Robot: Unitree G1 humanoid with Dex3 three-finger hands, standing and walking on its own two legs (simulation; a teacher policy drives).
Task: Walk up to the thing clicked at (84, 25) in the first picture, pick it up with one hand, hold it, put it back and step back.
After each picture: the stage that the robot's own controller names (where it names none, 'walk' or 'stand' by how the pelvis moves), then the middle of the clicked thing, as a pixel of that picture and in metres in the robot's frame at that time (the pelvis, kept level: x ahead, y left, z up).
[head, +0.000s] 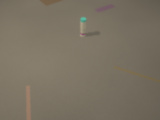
stand; (83, 27) +1.64 -0.04 -0.65
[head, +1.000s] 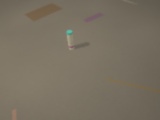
walk; (70, 40) +1.50 +0.22 -0.63
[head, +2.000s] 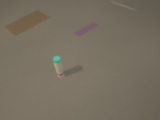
walk; (58, 67) +0.99 +0.29 -0.64
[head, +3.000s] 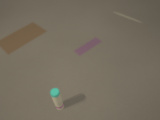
walk; (57, 99) +0.64 +0.26 -0.65
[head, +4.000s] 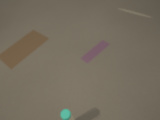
walk; out of the picture +0.45 +0.21 -0.64
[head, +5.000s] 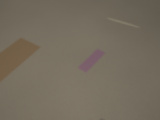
stand; out of the picture +0.36 +0.04 -0.64
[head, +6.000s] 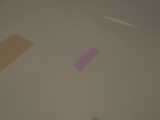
stand; out of the picture +0.36 +0.07 -0.63
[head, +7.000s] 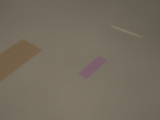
stand; out of the picture +0.33 +0.04 -0.65
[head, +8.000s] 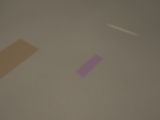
stand; out of the picture +0.35 +0.06 -0.66
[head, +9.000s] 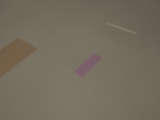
stand; out of the picture +0.34 +0.07 -0.66
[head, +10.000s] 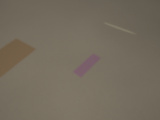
stand; out of the picture +0.33 +0.06 -0.66
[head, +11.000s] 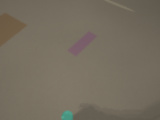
go down; out of the picture +0.36 +0.06 -0.61
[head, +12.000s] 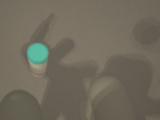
go down; (38, 62) +0.45 +0.07 -0.24
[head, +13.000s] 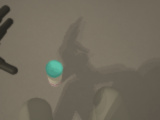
go down; (54, 75) +0.43 +0.05 -0.33
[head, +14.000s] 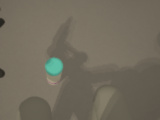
go down; (53, 73) +0.43 +0.05 -0.31
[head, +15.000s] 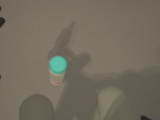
go down; (57, 72) +0.44 +0.04 -0.29
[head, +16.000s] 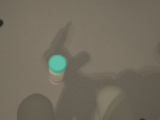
close in; (56, 71) +0.44 +0.04 -0.29
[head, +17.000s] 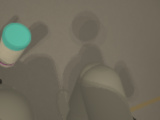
close in; (10, 49) +0.45 +0.09 -0.18
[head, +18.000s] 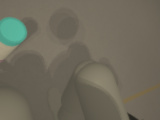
rest palm; (2, 44) +0.46 +0.10 -0.19
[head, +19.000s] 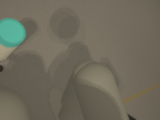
lift; (1, 46) +0.45 +0.10 -0.19
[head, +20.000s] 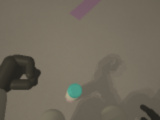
lift; (72, 93) +0.40 +0.03 -0.41
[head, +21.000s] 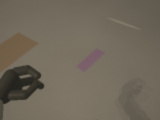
hold; out of the picture +0.35 +0.04 -0.61
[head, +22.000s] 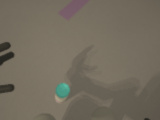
go down; (61, 94) +0.40 +0.04 -0.44
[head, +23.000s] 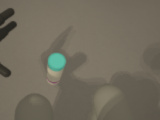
go down; (54, 71) +0.45 +0.04 -0.27
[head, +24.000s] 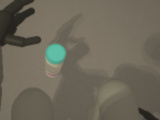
go down; (54, 63) +0.45 +0.05 -0.23
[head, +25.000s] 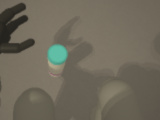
go down; (56, 63) +0.44 +0.05 -0.24
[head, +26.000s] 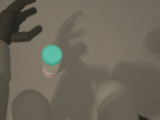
go down; (51, 63) +0.44 +0.05 -0.24
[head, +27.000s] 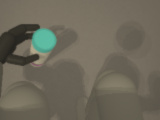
lower; (39, 51) +0.45 +0.07 -0.19
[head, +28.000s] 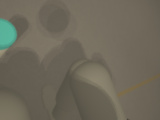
lower; out of the picture +0.44 +0.11 -0.20
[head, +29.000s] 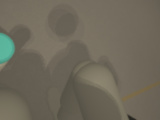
lower; out of the picture +0.41 +0.12 -0.19
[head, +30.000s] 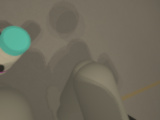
hold; (5, 55) +0.41 +0.09 -0.19
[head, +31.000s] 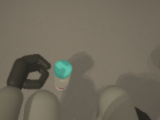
hold; (62, 77) +0.40 +0.05 -0.28
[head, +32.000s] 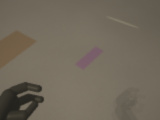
stand; out of the picture +0.31 +0.03 -0.58
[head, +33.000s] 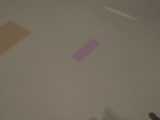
crouch; out of the picture +0.32 +0.04 -0.57
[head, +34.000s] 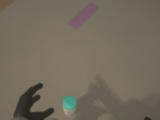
withdraw; (69, 107) +0.36 +0.04 -0.45
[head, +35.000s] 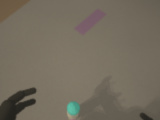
withdraw; (72, 111) +0.34 +0.03 -0.51
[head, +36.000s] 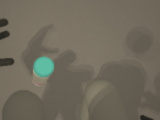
rise; (41, 73) +0.41 +0.06 -0.27
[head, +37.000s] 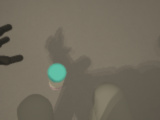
withdraw; (56, 78) +0.40 +0.04 -0.29
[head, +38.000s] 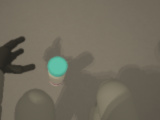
stand; (56, 73) +0.41 +0.04 -0.25
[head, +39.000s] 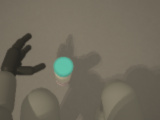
stand; (63, 73) +0.40 +0.03 -0.25
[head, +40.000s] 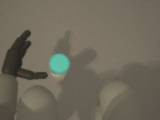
withdraw; (58, 70) +0.40 +0.04 -0.25
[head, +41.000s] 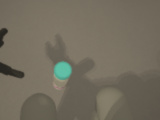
stand; (61, 77) +0.41 +0.04 -0.30
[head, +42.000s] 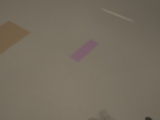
hold; out of the picture +0.34 +0.02 -0.57
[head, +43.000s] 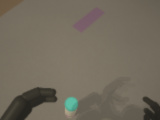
crouch; (70, 108) +0.36 +0.03 -0.48
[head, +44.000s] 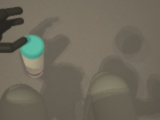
rest; (33, 60) +0.43 +0.08 -0.19
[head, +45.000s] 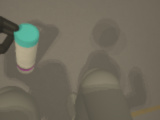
lower; (26, 52) +0.45 +0.08 -0.20
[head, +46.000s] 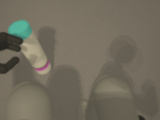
walk; (33, 51) +0.46 +0.13 -0.21
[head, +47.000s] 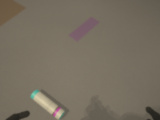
lower; (47, 104) +0.45 +0.17 -0.61
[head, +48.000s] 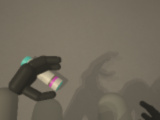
crouch; (42, 73) +0.49 +0.18 -0.44
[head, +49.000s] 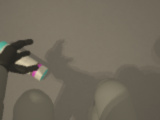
stand; (22, 61) +0.50 +0.18 -0.34
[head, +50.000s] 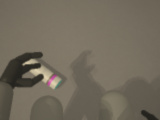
withdraw; (40, 71) +0.48 +0.18 -0.42
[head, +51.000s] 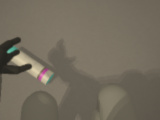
withdraw; (30, 65) +0.49 +0.19 -0.37
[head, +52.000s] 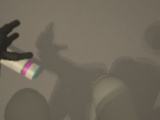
stand; (11, 59) +0.49 +0.20 -0.31
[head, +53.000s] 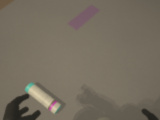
stand; (43, 97) +0.45 +0.18 -0.56
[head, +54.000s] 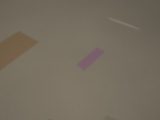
stand; out of the picture +0.40 +0.17 -0.68
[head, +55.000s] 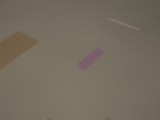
stand; out of the picture +0.41 +0.17 -0.68
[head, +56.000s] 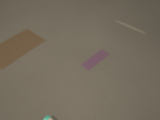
stand; out of the picture +0.42 +0.16 -0.72
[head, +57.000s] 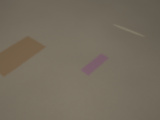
stand; out of the picture +0.42 +0.18 -0.75
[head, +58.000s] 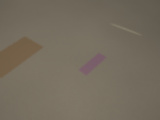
stand; out of the picture +0.41 +0.19 -0.75
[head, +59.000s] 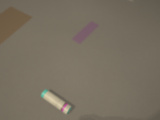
walk; (56, 101) +0.51 +0.17 -0.72
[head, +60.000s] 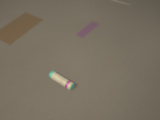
walk; (61, 80) +0.82 +0.25 -0.73
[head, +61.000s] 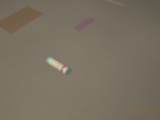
stand; (57, 65) +1.05 +0.22 -0.73
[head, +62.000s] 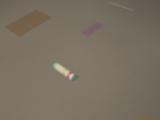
stand; (64, 71) +1.00 +0.17 -0.75
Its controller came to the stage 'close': yes
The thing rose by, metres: 0.00
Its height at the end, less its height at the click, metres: -0.09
